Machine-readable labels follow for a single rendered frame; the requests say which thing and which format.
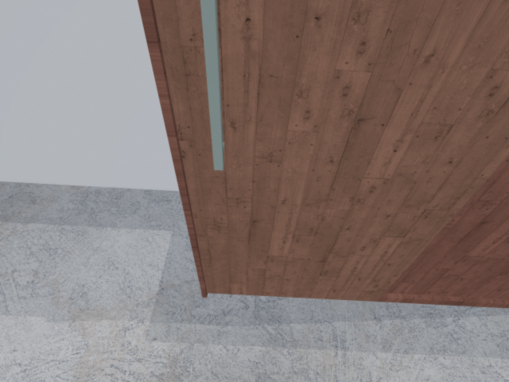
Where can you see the handle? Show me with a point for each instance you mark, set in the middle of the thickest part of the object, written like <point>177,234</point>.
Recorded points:
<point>212,62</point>

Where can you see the wardrobe door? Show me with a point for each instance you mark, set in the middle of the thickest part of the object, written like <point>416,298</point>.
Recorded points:
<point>469,257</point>
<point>353,130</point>

